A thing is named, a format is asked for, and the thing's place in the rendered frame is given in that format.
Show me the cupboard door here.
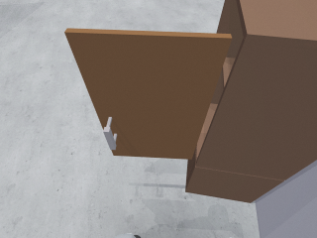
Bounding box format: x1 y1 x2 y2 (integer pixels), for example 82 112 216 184
64 28 233 160

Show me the handle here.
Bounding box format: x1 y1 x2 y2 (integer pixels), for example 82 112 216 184
103 117 117 150

